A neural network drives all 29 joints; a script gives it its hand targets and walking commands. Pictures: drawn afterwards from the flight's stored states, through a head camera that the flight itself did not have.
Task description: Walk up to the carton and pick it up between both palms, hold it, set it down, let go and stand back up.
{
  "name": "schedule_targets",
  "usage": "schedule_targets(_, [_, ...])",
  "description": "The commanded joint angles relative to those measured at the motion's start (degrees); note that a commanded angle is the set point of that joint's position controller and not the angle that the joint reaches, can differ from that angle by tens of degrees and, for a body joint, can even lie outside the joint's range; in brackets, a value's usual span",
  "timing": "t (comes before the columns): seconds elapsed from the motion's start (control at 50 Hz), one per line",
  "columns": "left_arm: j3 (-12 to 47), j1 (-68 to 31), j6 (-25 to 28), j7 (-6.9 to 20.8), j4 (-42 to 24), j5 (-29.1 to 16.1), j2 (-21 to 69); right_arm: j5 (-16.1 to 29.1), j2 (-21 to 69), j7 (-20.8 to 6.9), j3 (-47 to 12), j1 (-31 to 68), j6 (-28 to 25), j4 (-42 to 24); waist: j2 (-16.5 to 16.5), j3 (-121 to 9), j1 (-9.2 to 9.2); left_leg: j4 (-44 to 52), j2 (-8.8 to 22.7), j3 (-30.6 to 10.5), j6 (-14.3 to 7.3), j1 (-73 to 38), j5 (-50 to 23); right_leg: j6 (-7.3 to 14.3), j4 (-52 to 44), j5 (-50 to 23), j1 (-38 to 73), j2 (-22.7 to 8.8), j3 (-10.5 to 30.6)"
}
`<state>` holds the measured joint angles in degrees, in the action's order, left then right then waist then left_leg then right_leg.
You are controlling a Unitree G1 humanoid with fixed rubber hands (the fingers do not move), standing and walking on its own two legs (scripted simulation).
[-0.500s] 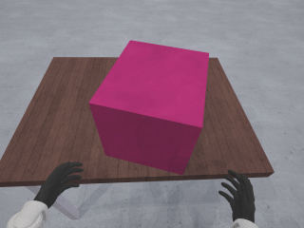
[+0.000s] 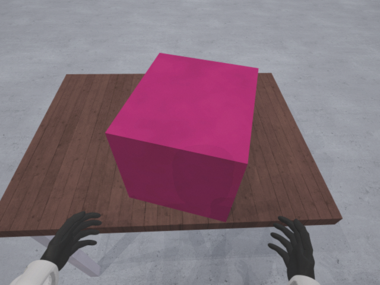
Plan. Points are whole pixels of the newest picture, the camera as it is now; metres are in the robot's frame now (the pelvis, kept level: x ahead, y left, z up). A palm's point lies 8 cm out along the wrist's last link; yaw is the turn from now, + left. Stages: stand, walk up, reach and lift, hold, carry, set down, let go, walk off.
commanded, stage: set down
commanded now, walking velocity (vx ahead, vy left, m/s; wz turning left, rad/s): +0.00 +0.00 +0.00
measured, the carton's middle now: (191, 135) +0.45 -0.01 +0.04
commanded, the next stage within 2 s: let go in 1.66 s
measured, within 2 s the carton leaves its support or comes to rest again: neither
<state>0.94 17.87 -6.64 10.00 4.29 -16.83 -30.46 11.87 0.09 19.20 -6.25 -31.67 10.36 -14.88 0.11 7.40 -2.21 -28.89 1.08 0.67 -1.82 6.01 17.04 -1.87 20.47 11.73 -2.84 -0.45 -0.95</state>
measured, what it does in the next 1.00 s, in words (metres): stands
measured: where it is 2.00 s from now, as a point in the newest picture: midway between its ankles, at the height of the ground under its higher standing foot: outside the picture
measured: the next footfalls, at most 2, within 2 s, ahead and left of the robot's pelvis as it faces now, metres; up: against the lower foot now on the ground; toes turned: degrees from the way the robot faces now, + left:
none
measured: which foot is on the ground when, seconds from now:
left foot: down 0.00-1.00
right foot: down 0.00-1.00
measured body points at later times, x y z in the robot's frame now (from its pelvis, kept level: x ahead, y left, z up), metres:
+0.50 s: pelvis +0.02 -0.02 +0.00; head +0.04 -0.01 +0.45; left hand +0.21 +0.23 -0.01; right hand +0.16 -0.20 -0.01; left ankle -0.01 +0.09 -0.74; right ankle +0.00 -0.15 -0.74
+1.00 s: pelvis +0.01 -0.02 +0.00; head +0.03 -0.01 +0.45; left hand +0.18 +0.23 -0.04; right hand +0.16 -0.21 -0.04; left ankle -0.01 +0.09 -0.74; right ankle +0.00 -0.15 -0.74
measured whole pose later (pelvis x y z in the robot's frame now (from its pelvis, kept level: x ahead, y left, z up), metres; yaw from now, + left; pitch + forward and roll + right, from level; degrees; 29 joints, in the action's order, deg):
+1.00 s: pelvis +0.01 -0.02 +0.00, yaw +0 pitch -6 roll -1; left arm 0.9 20.8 -6.5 5.9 10.4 -10.4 -22.4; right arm 4.2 -2.6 7.3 -2.2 -23.7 -2.3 9.1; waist 0.1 8.4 -2.2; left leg -24.0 1.1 0.7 -0.1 3.1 15.2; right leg -0.8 20.5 12.7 -2.2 -0.4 -1.0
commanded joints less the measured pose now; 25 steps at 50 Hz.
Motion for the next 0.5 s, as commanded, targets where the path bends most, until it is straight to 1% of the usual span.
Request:
schedule_targets(0.0, [-12.19,0.94,2.21,-1.96,-11.80,2.45,-6.20,-2.54,-6.07,-3.64,3.60,-1.07,-3.39,-7.58,11.09,-3.97,8.26,10.62,3.33,0.98,4.44,1.87,-14.37,4.99,-2.14,-4.99,6.94,0.74,0.60])
schedule_targets(0.02, [-11.78,0.28,2.88,-1.34,-15.98,1.77,-8.01,-2.40,-3.92,-3.20,2.87,-1.63,-4.09,-11.12,11.52,-5.84,8.36,10.05,2.96,1.61,4.85,0.07,-15.43,4.43,-1.92,-5.98,7.29,0.61,0.62])
schedule_targets(0.04, [-11.82,0.19,3.23,-1.76,-15.02,2.53,-6.95,-2.69,-4.82,-3.75,3.56,-2.18,-4.15,-8.23,12.37,-4.29,7.45,10.37,3.40,1.41,5.56,0.00,-17.84,4.51,-2.26,-6.43,6.65,1.15,0.70])
schedule_targets(0.06, [-12.50,2.00,2.18,-1.48,-11.68,3.87,-6.14,-2.94,-6.40,-4.40,4.21,-2.27,-4.38,-5.31,11.89,-3.07,7.62,10.03,2.45,1.54,6.11,-1.82,-19.56,4.56,-3.22,-7.61,6.49,0.94,0.73])
schedule_targets(0.08, [-13.54,3.89,3.26,-1.13,-13.78,3.36,-7.64,-2.71,-5.09,-3.70,3.93,-4.77,-5.38,-7.64,10.07,-5.59,7.58,8.93,2.50,1.72,5.78,-2.94,-23.50,3.88,-2.99,-11.98,8.64,1.13,0.72])
schedule_targets(0.1, [-13.49,4.42,3.02,-1.37,-11.58,4.48,-6.20,-3.25,-6.11,-4.39,4.16,-3.70,-5.18,-6.07,11.24,-3.99,7.36,8.99,2.50,1.20,6.29,-2.51,-24.25,4.33,-2.97,-10.87,7.46,1.63,0.54])
schedule_targets(0.12, [-14.23,3.09,3.81,-0.73,-13.50,3.41,-8.55,-3.25,-5.04,-3.96,2.34,-4.36,-6.23,-8.87,7.82,-6.79,8.32,8.28,1.63,1.89,5.19,-3.07,-23.92,3.48,-3.17,-13.24,9.41,0.43,1.75])
schedule_targets(0.14, [-13.99,3.33,3.75,-0.79,-11.51,3.93,-7.86,-3.46,-5.20,-4.23,1.11,-3.52,-6.45,-8.47,8.21,-5.75,9.11,8.32,1.18,2.06,4.85,-3.67,-24.00,3.52,-3.22,-14.73,7.80,0.13,1.91])
schedule_targets(0.16, [-13.89,4.62,4.34,-1.01,-11.70,4.17,-7.16,-4.74,-5.68,-4.52,2.23,-5.25,-7.07,-7.09,9.72,-6.13,8.36,8.52,1.11,2.14,5.58,-4.28,-25.07,3.28,-2.98,-16.34,6.72,0.39,1.14])
schedule_targets(0.18, [-14.04,3.42,3.86,-1.23,-8.99,5.41,-5.90,-4.66,-7.35,-5.39,3.95,-3.25,-6.83,-1.14,10.78,-5.64,7.61,8.39,1.06,1.83,6.16,-4.40,-26.06,3.85,-3.17,-14.46,5.66,1.39,0.52])
schedule_targets(0.2, [-13.75,4.38,5.14,-0.57,-10.16,3.06,-8.06,-4.39,-5.32,-4.90,1.86,-3.52,-8.05,-6.71,7.42,-6.79,8.74,7.72,0.79,2.01,5.22,-4.39,-26.38,3.03,-3.23,-17.56,7.72,0.40,1.31])
schedule_targets(0.22, [-13.87,3.47,4.78,-1.18,-8.64,5.87,-5.86,-5.40,-6.75,-5.96,3.30,-2.44,-7.94,-0.50,10.72,-6.02,8.11,8.64,1.02,1.53,5.84,-4.94,-24.82,3.38,-3.51,-15.43,5.28,0.50,1.10])
schedule_targets(0.24, [-13.52,4.04,4.76,-0.83,-7.63,4.68,-6.48,-4.98,-5.06,-5.71,1.40,-2.98,-8.31,-1.89,7.95,-5.53,8.31,7.65,0.80,1.88,5.37,-5.08,-24.51,2.95,-3.42,-14.28,6.55,0.66,1.00])
schedule_targets(0.26, [-13.35,3.13,4.56,-0.78,-6.97,5.15,-6.85,-4.91,-5.75,-5.69,1.05,-1.55,-8.55,-2.15,7.95,-5.34,9.07,8.37,0.87,2.19,5.12,-5.14,-23.42,2.55,-3.97,-13.88,4.94,-0.07,1.37])
schedule_targets(0.28, [-11.90,2.83,4.31,-0.87,-2.88,5.51,-4.54,-5.42,-7.20,-6.42,3.34,-1.19,-7.19,3.11,9.61,-3.13,7.11,9.50,1.40,1.80,5.87,-4.29,-21.49,3.34,-4.25,-10.75,4.21,0.55,0.85])
schedule_targets(0.3, [-12.31,2.36,5.04,-0.68,-8.12,4.68,-6.02,-4.38,-5.47,-5.93,3.14,-1.44,-8.55,-1.67,8.04,-5.60,7.71,8.72,1.09,2.23,5.41,-3.83,-22.52,3.53,-4.11,-12.37,6.28,0.45,0.93])
schedule_targets(0.32, [-13.09,1.94,5.10,-0.55,-8.63,4.85,-5.73,-5.07,-4.66,-6.09,1.46,-1.46,-8.92,-1.09,7.97,-6.05,8.77,8.64,1.14,1.98,5.12,-3.79,-24.41,3.22,-3.73,-13.73,7.28,0.46,1.44])
schedule_targets(0.34, [-11.91,3.75,4.19,-1.05,-2.85,5.94,-2.84,-6.19,-7.55,-6.84,4.40,-0.54,-8.83,2.95,8.45,-4.66,6.97,9.34,1.51,1.28,6.00,-3.73,-22.64,3.53,-3.71,-12.54,5.70,0.91,0.35])
schedule_targets(0.36, [-12.27,2.56,3.87,-1.07,-0.04,7.15,-2.64,-5.52,-7.25,-7.56,3.88,0.67,-8.53,6.27,9.85,-3.62,7.66,9.60,1.26,1.47,6.03,-2.43,-21.50,3.70,-3.75,-10.02,5.69,0.88,0.04])
schedule_targets(0.38, [-12.76,0.96,4.93,-1.05,-5.94,5.04,-6.06,-5.56,-5.50,-6.43,2.82,0.01,-9.55,0.21,7.04,-5.34,7.72,8.54,0.80,2.67,5.01,-2.33,-22.19,2.69,-3.96,-12.64,7.56,0.17,1.37])
schedule_targets(0.4, [-12.41,2.65,4.61,-1.18,-7.24,4.95,-5.48,-5.98,-5.83,-6.87,2.71,0.37,-10.15,-1.15,7.04,-6.94,8.21,8.65,0.31,2.81,4.86,-2.91,-21.79,2.91,-3.54,-13.88,6.33,0.06,1.30])
schedule_targets(0.42, [-12.35,2.57,4.80,-1.40,-2.46,5.37,-4.28,-5.97,-6.96,-7.46,4.69,1.18,-10.44,3.58,8.33,-6.05,6.87,8.90,0.66,1.91,5.69,-2.59,-23.04,2.91,-3.00,-14.02,6.14,0.71,0.22])
schedule_targets(0.44, [-11.19,1.50,4.09,-1.95,-0.27,6.99,-2.90,-5.68,-8.35,-8.28,4.77,2.48,-10.37,8.09,9.29,-5.23,7.59,8.96,1.37,1.77,6.39,-3.41,-22.65,3.09,-2.73,-10.75,5.43,1.54,-0.01])
schedule_targets(0.46, [-11.11,3.04,3.87,-2.26,-2.55,6.43,-2.98,-5.53,-5.99,-8.61,3.37,2.60,-11.32,5.86,9.79,-5.94,8.86,8.44,0.53,2.20,6.13,-5.05,-23.49,3.40,-3.62,-12.12,5.47,0.79,0.52])
schedule_targets(0.48, [-11.47,2.87,4.10,-2.12,-6.07,6.43,-2.59,-5.50,-6.60,-8.15,4.27,1.45,-11.94,3.43,8.60,-5.58,7.85,8.56,0.74,2.21,6.20,-5.48,-25.16,3.05,-3.36,-13.67,4.83,1.47,-0.15])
